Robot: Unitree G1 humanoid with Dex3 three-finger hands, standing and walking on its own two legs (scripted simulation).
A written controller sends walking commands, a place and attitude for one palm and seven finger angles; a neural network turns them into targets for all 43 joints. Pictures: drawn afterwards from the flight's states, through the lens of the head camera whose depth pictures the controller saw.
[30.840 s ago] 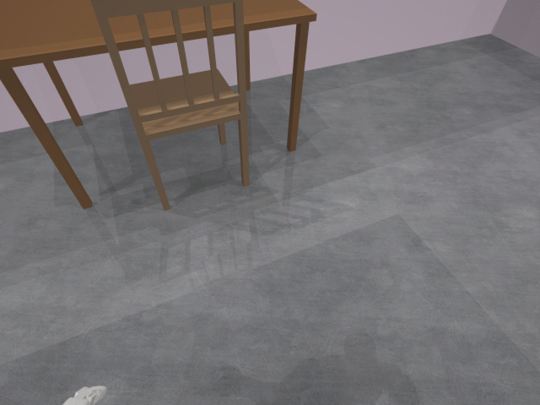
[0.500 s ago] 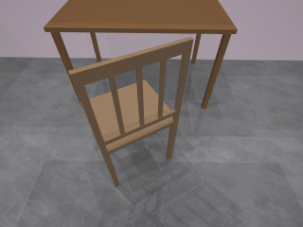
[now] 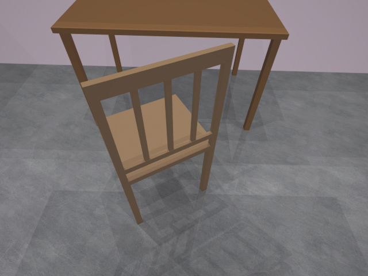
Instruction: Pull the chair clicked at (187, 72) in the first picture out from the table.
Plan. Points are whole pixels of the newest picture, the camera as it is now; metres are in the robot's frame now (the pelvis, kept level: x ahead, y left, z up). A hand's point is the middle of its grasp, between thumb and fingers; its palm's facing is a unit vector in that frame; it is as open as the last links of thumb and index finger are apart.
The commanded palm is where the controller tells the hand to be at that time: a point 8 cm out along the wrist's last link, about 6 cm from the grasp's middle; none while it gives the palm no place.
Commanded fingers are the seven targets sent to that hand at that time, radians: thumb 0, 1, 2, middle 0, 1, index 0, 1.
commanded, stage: look to check the result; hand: left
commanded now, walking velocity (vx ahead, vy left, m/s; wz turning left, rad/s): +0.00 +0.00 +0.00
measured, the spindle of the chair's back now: (169, 119) +0.60 +0.09 -0.07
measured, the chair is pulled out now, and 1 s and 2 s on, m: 0.48 0.48 0.48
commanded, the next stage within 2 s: stand and wait in 0.56 s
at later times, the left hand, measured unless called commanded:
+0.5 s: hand out of the picture +0.01 +0.17 -0.17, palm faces +0.05 -0.98 -0.17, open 7.4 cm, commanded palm none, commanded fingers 0.00 0.90 0.90 -0.20 -0.30 -0.20 -0.30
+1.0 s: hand out of the picture +0.00 +0.16 -0.17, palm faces +0.06 -0.99 -0.16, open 7.4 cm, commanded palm none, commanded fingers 0.00 0.90 0.90 -0.20 -0.30 -0.20 -0.30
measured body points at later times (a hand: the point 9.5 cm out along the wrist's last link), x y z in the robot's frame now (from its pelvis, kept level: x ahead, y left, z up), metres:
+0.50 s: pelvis +0.00 +0.00 +0.00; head +0.02 +0.00 +0.45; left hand +0.01 +0.22 -0.16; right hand -0.01 -0.21 -0.16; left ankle +0.04 +0.16 -0.73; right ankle -0.01 -0.11 -0.73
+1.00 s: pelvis +0.00 +0.00 +0.00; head +0.02 +0.01 +0.45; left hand +0.00 +0.22 -0.16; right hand -0.01 -0.21 -0.16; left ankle +0.04 +0.16 -0.73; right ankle -0.01 -0.11 -0.73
